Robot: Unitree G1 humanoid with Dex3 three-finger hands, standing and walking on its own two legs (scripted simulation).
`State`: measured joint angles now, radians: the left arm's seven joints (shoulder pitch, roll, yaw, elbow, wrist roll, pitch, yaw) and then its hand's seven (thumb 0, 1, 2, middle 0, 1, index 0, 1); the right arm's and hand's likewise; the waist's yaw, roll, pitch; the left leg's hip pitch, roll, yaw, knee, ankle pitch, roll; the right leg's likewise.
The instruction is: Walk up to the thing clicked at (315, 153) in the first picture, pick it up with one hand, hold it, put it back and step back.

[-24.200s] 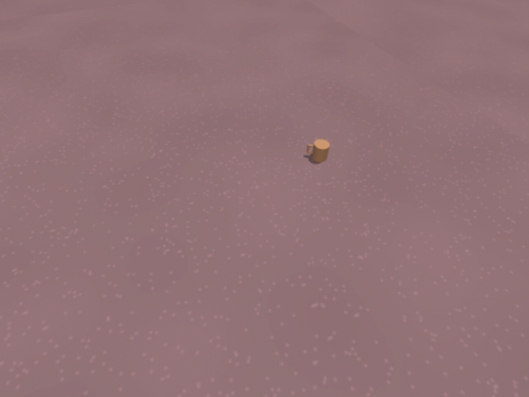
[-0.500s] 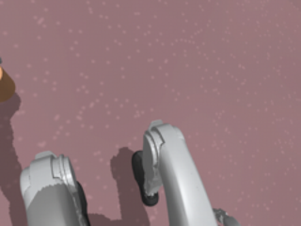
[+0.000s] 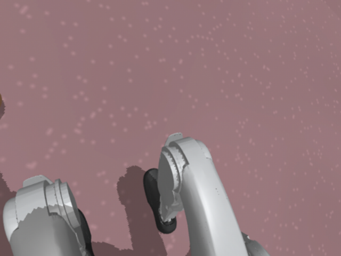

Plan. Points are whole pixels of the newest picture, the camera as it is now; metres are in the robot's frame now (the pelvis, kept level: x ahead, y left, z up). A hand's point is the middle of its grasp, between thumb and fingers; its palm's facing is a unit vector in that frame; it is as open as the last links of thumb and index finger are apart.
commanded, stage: rest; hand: left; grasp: from above
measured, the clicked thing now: out of the picture +0.51 +0.30 -0.24
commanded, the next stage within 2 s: open in 0.70 s
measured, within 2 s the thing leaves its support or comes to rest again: rests again in 0.38 s
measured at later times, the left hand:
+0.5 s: hand out of the picture +0.51 +0.28 -0.23, palm faces -0.47 -0.09 -0.88, open 11.1 cm
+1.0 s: hand out of the picture +0.50 +0.28 -0.23, palm faces -0.48 -0.09 -0.87, open 11.1 cm
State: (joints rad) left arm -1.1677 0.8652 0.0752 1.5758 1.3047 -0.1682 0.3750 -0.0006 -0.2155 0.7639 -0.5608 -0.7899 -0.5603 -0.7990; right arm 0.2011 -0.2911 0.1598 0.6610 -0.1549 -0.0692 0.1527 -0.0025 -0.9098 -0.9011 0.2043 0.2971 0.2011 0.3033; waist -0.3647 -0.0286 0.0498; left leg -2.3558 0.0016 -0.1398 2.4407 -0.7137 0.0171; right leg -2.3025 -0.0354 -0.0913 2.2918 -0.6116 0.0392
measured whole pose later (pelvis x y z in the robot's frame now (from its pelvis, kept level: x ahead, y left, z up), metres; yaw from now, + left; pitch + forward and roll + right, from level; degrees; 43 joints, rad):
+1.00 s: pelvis +0.00 +0.00 -0.01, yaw -3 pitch +32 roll -14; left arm -1.22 1.01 0.06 1.70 1.33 -0.20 0.45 0.00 -0.21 0.80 -0.50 -0.85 -0.50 -0.86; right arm 0.18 -0.34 0.27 0.61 -0.20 -0.14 0.17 0.00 -0.90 -0.90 0.20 0.30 0.20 0.30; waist -0.42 -0.09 0.14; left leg -2.36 0.01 -0.20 2.50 -0.72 0.02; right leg -2.28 -0.01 -0.14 2.30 -0.59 0.05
